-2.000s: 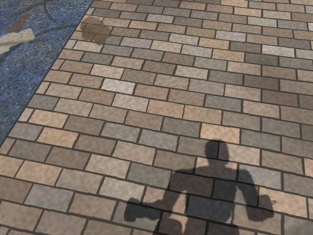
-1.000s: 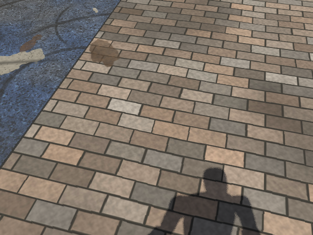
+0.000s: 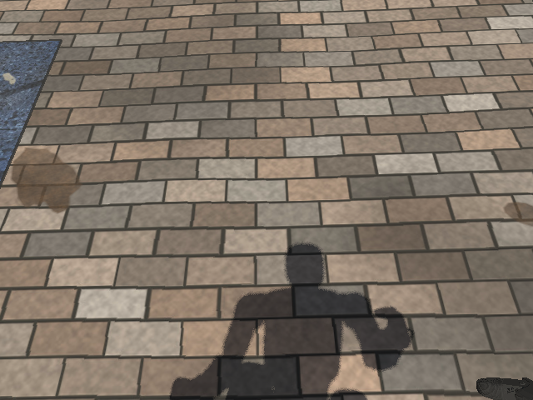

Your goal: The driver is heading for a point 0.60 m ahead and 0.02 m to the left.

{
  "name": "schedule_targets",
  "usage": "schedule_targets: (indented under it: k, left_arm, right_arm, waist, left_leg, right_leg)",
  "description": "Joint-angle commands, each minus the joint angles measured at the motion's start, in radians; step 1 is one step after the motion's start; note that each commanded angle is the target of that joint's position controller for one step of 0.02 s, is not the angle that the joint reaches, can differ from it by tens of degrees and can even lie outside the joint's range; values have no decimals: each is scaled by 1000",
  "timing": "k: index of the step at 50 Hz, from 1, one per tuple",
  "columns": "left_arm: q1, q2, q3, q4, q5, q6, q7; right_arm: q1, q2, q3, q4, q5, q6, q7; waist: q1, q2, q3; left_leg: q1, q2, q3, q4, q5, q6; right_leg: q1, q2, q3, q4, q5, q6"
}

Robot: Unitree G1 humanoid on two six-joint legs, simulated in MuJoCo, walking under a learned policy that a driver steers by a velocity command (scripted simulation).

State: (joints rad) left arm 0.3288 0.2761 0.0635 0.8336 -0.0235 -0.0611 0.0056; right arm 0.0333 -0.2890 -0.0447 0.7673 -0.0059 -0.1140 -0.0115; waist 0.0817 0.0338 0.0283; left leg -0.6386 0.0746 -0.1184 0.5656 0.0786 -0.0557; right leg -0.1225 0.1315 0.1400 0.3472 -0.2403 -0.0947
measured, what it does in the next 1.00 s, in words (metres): walks ahead: left foot, then right foot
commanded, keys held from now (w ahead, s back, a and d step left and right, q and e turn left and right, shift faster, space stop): w+e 0.08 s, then w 0.50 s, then w+q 0.06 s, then no key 0.36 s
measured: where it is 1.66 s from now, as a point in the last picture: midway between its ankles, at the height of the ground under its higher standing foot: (328, 378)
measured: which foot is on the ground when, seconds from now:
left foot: up 0.00-0.10, down 0.12-0.62, up 0.64-1.00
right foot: down 0.00-0.12, up 0.14-0.58, down 0.60-1.00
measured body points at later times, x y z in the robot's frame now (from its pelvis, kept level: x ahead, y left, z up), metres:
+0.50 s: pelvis +0.28 +0.02 +0.00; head +0.31 +0.01 +0.45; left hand +0.54 +0.20 -0.09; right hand +0.21 -0.26 -0.13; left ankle +0.22 +0.15 -0.74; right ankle +0.42 -0.15 -0.71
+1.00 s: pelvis +0.49 -0.06 +0.00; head +0.52 -0.07 +0.45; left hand +0.59 +0.20 -0.13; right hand +0.62 -0.33 -0.12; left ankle +0.62 +0.05 -0.73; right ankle +0.44 -0.14 -0.74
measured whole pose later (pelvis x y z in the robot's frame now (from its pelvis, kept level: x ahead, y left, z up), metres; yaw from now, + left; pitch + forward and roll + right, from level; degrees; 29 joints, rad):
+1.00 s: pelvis +0.49 -0.06 +0.00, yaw -8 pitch +1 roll -2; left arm 0.26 0.26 0.04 0.88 0.00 -0.05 0.00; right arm 0.12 -0.26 -0.03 0.80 -0.01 -0.04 0.00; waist 0.05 0.05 0.02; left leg -0.49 0.06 -0.03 0.57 -0.06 -0.01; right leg -0.12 0.07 -0.08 0.34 -0.24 -0.05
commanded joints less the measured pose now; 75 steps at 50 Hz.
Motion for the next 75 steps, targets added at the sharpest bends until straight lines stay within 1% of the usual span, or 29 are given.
schedule_targets:
  k: [1,3,5,6,7,8,9,10,12,19,26,28,29,30,31,32,33,35,39,42,47,51,52,53,54,55,59,64,75]
  left_arm:
    - [31,150,38,-47,-7,2,12]
    - [31,157,41,-54,1,10,17]
    - [15,125,30,-66,8,14,16]
    - [19,66,7,-80,20,8,9]
    - [148,10,-10,-96,-3,-5,5]
    - [176,77,-7,-84,-18,-11,7]
    - [92,148,11,-84,-21,-10,6]
    - [10,148,11,-100,-9,-9,8]
    - [-60,120,14,-125,11,-14,3]
    - [-177,29,-22,-176,21,-17,-16]
    - [-344,66,-16,-238,3,-28,-37]
    - [-284,95,-1,-227,7,-31,-39]
    - [-174,129,19,-193,12,-30,-34]
    - [-14,182,43,-157,19,-28,-24]
    - [108,283,66,-145,40,-18,-13]
    - [138,237,53,-135,28,-12,-17]
    - [70,185,32,-136,23,-15,-20]
    - [-78,120,10,-147,30,-22,-29]
    - [-158,97,8,-119,40,-45,-35]
    - [-170,110,10,-88,38,-36,-16]
    - [-98,140,13,-20,30,-9,-6]
    - [-92,115,5,18,9,9,-1]
    - [-49,91,-4,23,30,3,1]
    - [91,48,-15,49,48,-5,-3]
    - [69,42,-21,64,46,2,4]
    - [25,58,-19,55,35,19,8]
    - [-16,107,-6,77,32,78,27]
    - [-27,82,-8,113,28,73,29]
    - [-16,55,-15,186,30,68,32]
  right_arm:
    - [-98,-83,-15,-96,12,-23,16]
    - [-81,-110,-24,-101,16,-35,24]
    - [76,-149,-44,-65,11,-45,18]
    - [227,-196,-57,-48,-9,-49,12]
    - [357,-277,-82,-11,-23,-33,10]
    - [375,-207,-70,5,6,-25,21]
    - [320,-126,-49,-12,14,-21,21]
    - [266,-104,-40,-23,7,-13,22]
    - [212,-73,-27,-17,-7,-9,24]
    - [246,-137,-43,28,18,-3,21]
    - [348,-169,-46,87,36,26,17]
    - [334,-185,-49,91,36,38,13]
    - [334,-176,-44,90,35,42,10]
    - [335,-141,-28,76,23,41,10]
    - [406,-40,5,43,7,25,12]
    - [426,-56,5,56,22,8,14]
    - [358,-142,-22,42,46,2,16]
    - [287,-131,-25,32,26,12,9]
    - [344,-60,-20,55,7,63,-1]
    - [265,-27,-6,30,-3,64,0]
    - [135,-49,-6,-3,1,64,12]
    - [156,-86,-22,2,-14,61,11]
    - [176,-143,-35,3,-20,61,1]
    - [155,-164,-37,3,-22,71,-6]
    - [154,-76,-19,6,-14,85,-5]
    - [129,-40,-9,12,-6,94,0]
    - [35,-70,-19,7,-1,92,20]
    - [47,-57,-22,56,2,83,9]
    - [11,-43,-29,133,4,116,-12]
  waist:
    - [-2,-101,-17]
    - [-25,-129,-29]
    - [-107,-148,-101]
    - [-170,-84,-241]
    - [-140,191,-372]
    - [-146,254,-354]
    - [-165,131,-208]
    - [-159,48,-121]
    - [-118,32,-28]
    - [-116,40,-14]
    - [-146,58,18]
    - [-92,61,-16]
    - [-35,44,-84]
    - [35,8,-195]
    - [38,-214,-338]
    - [42,-291,-409]
    - [30,-204,-241]
    - [-47,-117,-96]
    - [-135,-120,-87]
    - [-129,-114,-84]
    - [-72,-108,-94]
    - [-107,-72,-98]
    - [-89,-8,-142]
    - [-8,111,-214]
    - [-47,125,-239]
    - [-49,110,-209]
    - [-48,44,-96]
    - [-63,-12,-126]
    - [-64,-36,-36]
  left_leg:
    - [133,-57,25,-85,-5,6]
    - [173,-66,21,-112,-110,29]
    - [388,-56,46,-166,-137,86]
    - [641,84,-71,-127,-166,158]
    - [997,291,-492,-177,-361,323]
    - [1015,349,-700,-254,-549,348]
    - [900,305,-566,-270,-579,304]
    - [777,255,-423,-281,-474,272]
    - [603,181,-264,-331,-262,257]
    - [502,129,-41,-429,-34,276]
    - [595,171,-5,-380,-30,225]
    - [620,171,16,-288,125,198]
    - [598,130,57,-151,257,176]
    - [459,81,87,73,183,142]
    - [80,-58,157,464,-232,70]
    - [-61,-102,26,649,-664,68]
    - [-132,-55,-6,715,-621,72]
    - [-63,16,50,634,-497,59]
    - [126,27,71,503,-373,19]
    - [165,25,85,277,-218,16]
    - [228,-11,88,54,-104,34]
    - [375,-27,90,-162,30,96]
    - [498,53,15,-140,386,124]
    - [671,156,-79,-68,550,222]
    - [668,181,-120,-77,462,278]
    - [624,166,-128,-102,297,273]
    - [448,43,-19,-111,33,163]
    - [506,13,25,-51,175,160]
    - [489,-20,51,-77,-37,137]
  right_leg:
    - [-55,-241,228,-42,86,-116]
    - [5,-265,287,28,135,-107]
    - [-2,-223,267,164,238,-70]
    - [-97,-170,191,407,192,-37]
    - [-450,-15,39,733,-128,44]
    - [-612,-63,45,892,-336,56]
    - [-665,-107,62,948,-256,59]
    - [-652,-140,23,940,-186,63]
    - [-603,-192,3,827,-103,61]
    - [-513,-229,-98,439,116,92]
    - [-419,-181,-125,200,198,57]
    - [-299,-154,-151,149,161,26]
    - [-133,-129,-173,124,160,1]
    - [129,-208,-94,148,171,-42]
    - [496,-474,297,121,83,-164]
    - [509,-557,570,-12,-43,-225]
    - [371,-524,445,-29,20,-189]
    - [113,-429,175,-46,387,-144]
    - [-89,-358,-37,-99,761,-146]
    - [-107,-318,-131,-105,780,-127]
    - [-20,-338,-116,-77,684,-114]
    - [-3,-299,-94,67,507,-45]
    - [-44,-239,-123,137,382,6]
    - [-165,-180,-145,179,99,59]
    - [-180,-161,-149,201,-86,93]
    - [-189,-164,-139,176,-122,100]
    - [-113,-170,-134,81,-12,78]
    - [-76,-184,-132,84,136,77]
    - [-133,-187,-137,47,7,71]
